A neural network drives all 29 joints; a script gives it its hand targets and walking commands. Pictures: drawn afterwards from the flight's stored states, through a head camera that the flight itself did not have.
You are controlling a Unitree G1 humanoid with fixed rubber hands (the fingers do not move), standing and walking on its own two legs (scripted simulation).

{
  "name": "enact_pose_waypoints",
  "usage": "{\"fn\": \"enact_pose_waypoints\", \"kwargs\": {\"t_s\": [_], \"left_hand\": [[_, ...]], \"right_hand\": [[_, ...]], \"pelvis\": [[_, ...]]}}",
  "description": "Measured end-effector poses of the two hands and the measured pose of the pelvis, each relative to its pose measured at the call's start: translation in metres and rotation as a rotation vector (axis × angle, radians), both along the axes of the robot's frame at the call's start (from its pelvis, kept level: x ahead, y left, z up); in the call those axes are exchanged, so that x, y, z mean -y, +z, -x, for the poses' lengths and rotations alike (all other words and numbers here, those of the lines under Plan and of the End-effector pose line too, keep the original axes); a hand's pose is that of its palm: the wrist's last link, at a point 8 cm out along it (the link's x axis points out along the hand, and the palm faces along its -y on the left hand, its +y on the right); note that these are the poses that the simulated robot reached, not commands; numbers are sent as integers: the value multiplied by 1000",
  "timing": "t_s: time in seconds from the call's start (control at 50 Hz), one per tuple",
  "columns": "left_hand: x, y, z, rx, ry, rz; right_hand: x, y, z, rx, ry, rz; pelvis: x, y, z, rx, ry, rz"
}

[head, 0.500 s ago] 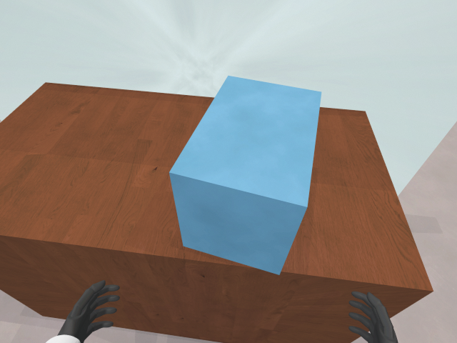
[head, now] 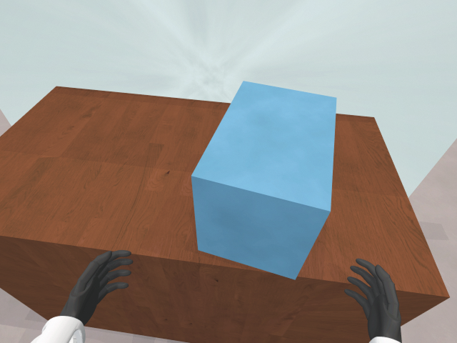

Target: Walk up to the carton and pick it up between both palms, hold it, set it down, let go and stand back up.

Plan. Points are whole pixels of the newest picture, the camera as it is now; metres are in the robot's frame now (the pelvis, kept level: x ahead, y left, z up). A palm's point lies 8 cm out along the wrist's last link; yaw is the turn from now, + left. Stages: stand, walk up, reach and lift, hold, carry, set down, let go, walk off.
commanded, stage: reach and lift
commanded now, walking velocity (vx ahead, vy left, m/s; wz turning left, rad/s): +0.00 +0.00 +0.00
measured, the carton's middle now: (267, 173) +0.44 -0.06 +0.05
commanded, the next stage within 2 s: none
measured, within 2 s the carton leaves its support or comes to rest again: neither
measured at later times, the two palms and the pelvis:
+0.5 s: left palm (96, 256) +0.24 +0.23 +0.06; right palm (380, 277) +0.21 -0.20 +0.07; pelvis -0.01 -0.01 +0.00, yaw +2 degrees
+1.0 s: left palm (115, 201) +0.32 +0.21 +0.11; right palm (386, 231) +0.27 -0.22 +0.11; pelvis -0.01 -0.03 +0.00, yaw +2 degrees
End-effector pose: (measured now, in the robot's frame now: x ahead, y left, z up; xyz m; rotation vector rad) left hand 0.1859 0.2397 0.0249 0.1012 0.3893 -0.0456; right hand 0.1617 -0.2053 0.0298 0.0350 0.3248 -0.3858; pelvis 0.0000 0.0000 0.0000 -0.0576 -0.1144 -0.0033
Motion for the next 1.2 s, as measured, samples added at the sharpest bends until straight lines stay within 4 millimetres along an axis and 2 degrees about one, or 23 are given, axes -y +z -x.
{"fn": "enact_pose_waypoints", "kwargs": {"t_s": [0.22, 0.36, 0.5, 0.76, 1.04, 1.2], "left_hand": [[1, 12, -9, 64, -9, 41], [5, 28, -34, 83, -10, 52], [12, 39, -58, 85, -15, 48], [23, 63, -99, 83, -27, 35], [34, 87, -138, 80, -61, 46], [40, 108, -160, 90, -62, 37]], "right_hand": [[-14, 13, -13, 22, 27, -14], [-7, 24, -34, 16, 48, -9], [-2, 44, -51, 42, 56, -12], [13, 58, -82, 55, 38, -11], [15, 83, -113, 90, 35, -12], [17, 98, -133, 108, 38, -24]], "pelvis": [[-1, 0, 7, 16, 23, -1], [3, 1, 7, 7, 35, -7], [13, 3, 6, -11, 38, -16], [27, 4, 9, -37, 41, -26], [26, 4, 16, -55, 37, -28], [26, 3, 22, -65, 37, -30]]}}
